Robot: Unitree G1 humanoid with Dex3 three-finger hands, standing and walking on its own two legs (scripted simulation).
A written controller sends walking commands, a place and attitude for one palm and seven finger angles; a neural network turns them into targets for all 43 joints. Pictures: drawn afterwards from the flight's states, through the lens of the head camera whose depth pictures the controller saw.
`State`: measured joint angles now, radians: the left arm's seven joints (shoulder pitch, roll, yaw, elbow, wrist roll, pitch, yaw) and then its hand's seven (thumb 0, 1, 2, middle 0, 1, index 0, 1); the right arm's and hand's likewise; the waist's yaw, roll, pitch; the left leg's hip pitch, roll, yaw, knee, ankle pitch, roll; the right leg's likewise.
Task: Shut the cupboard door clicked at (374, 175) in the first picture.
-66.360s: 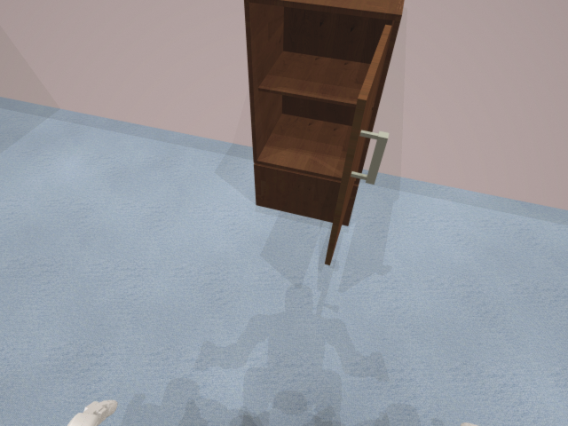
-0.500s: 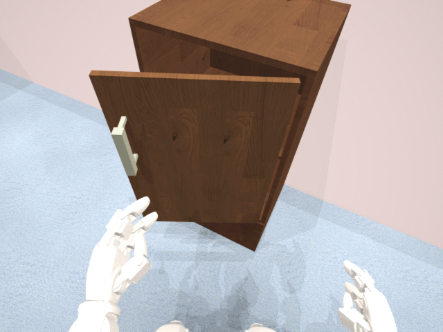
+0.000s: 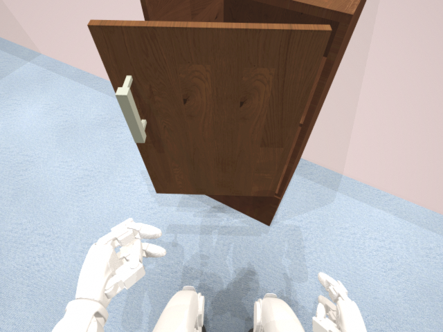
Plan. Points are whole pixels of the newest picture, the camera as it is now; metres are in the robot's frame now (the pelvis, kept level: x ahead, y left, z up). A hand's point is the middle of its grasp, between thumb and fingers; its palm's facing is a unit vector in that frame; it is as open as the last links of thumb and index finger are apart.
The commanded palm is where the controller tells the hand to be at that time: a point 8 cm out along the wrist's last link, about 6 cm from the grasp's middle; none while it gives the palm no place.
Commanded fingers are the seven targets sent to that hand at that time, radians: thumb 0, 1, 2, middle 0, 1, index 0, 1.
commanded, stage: raise the hand and make a fist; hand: left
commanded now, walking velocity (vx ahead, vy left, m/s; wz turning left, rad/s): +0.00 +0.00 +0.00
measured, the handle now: (134, 110) +0.53 +0.22 +0.06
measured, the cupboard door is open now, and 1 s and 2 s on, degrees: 27 27 27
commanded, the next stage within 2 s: bring the fist close to the handle in 1.10 s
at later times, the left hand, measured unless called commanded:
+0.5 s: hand (98, 248) +0.23 +0.20 +0.07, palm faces +0.11 -0.99 -0.06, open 3.1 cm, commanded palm +0.21 +0.25 +0.06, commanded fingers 0.00 0.90 0.90 -1.30 -1.50 -1.30 -1.50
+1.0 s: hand (115, 248) +0.24 +0.19 +0.05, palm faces -0.02 -1.00 -0.04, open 3.1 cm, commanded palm +0.22 +0.25 +0.06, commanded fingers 0.00 0.90 0.90 -1.30 -1.50 -1.30 -1.50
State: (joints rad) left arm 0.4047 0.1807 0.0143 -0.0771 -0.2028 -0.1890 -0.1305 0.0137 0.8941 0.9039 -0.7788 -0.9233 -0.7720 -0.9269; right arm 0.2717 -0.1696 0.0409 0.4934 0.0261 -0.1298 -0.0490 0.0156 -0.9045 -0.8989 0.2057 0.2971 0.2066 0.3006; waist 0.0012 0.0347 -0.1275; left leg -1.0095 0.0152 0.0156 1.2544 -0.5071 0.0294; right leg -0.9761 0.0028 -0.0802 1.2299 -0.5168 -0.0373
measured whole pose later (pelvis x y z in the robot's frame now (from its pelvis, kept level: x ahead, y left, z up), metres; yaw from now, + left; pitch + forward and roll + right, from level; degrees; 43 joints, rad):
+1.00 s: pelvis +0.02 +0.00 +0.01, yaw +0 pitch +16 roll -3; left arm 0.41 0.25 0.12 -0.04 -0.26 -0.39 -0.23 0.02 0.89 0.90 -1.30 -1.49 -1.29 -1.50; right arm 0.26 -0.24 0.00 0.48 0.01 -0.15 -0.05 0.01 -0.91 -0.90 0.20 0.30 0.20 0.30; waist -0.01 0.02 -0.15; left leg -0.99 0.01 0.00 1.24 -0.54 0.03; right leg -0.94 0.01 -0.09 1.20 -0.54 -0.03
